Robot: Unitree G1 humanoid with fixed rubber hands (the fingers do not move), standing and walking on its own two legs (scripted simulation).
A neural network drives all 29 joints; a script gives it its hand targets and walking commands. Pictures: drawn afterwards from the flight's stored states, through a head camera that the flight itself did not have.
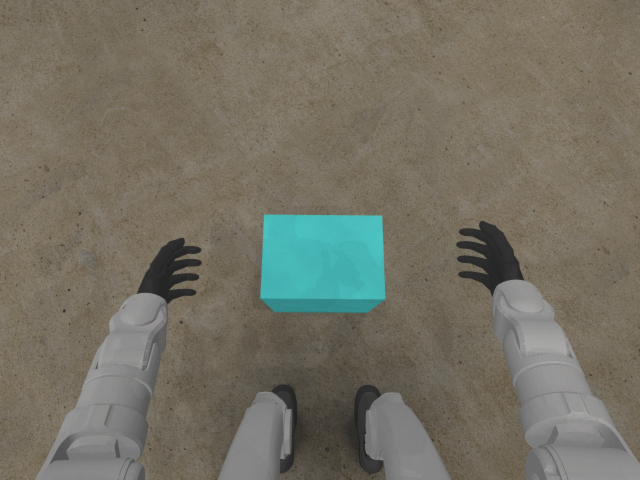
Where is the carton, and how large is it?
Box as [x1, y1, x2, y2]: [260, 215, 384, 312]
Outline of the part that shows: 264,215 260,298 274,311 367,312 384,299 381,216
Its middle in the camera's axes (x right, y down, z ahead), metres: +0.01 +0.06 +0.97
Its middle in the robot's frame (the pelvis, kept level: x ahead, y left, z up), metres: +0.47 +0.01 -0.56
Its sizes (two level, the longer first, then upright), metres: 0.258 0.183 0.295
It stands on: the floor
